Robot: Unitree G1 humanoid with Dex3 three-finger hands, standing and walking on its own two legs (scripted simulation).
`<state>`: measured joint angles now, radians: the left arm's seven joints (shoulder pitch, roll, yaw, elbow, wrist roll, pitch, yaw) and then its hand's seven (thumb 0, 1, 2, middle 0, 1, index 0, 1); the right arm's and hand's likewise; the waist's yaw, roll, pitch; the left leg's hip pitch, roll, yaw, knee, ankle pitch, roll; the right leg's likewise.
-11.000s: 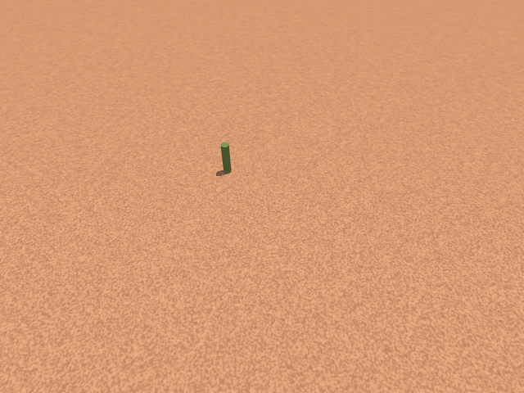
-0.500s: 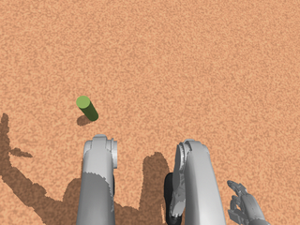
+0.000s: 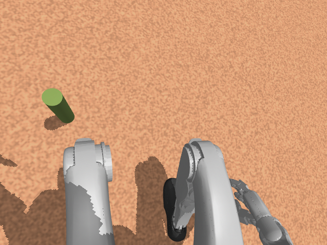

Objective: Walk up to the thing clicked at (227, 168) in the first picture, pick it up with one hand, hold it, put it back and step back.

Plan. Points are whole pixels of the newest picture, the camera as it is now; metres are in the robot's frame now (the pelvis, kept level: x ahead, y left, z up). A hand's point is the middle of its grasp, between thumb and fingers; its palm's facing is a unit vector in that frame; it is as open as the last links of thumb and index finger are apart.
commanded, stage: approach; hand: left
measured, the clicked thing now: (61, 108) +0.43 +0.27 -0.23
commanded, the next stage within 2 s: close in in 0.08 s
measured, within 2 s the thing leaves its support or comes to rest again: neither
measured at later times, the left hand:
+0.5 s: hand (42, 111) +0.40 +0.30 -0.17, palm faces +0.18 -0.98 +0.05, open 17.6 cm
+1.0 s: hand (56, 111) +0.41 +0.27 -0.19, palm faces +0.19 -0.98 +0.02, open 17.2 cm
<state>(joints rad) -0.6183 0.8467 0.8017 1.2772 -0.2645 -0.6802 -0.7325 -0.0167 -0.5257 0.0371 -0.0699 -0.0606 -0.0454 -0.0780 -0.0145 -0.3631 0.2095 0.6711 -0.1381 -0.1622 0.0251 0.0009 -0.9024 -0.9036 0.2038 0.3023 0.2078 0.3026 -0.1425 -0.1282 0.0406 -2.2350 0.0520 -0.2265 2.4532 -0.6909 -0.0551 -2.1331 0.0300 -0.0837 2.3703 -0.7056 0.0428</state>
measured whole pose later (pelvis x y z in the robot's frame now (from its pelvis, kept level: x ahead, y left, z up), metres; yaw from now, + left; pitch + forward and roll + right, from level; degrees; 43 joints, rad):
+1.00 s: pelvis -0.02 +0.02 -0.05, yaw -6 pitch +12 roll -15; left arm -0.58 0.75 0.52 1.36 -0.14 -1.06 -0.19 -0.02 -0.47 0.08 -0.04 -0.06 -0.04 -0.06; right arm -0.15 -0.37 0.43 0.58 -0.34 -0.02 0.13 0.00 -0.91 -0.90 0.21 0.30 0.21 0.30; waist -0.22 -0.25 0.25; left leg -2.23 0.03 -0.38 2.66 -0.69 -0.04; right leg -2.06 0.09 -0.18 2.46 -0.65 0.07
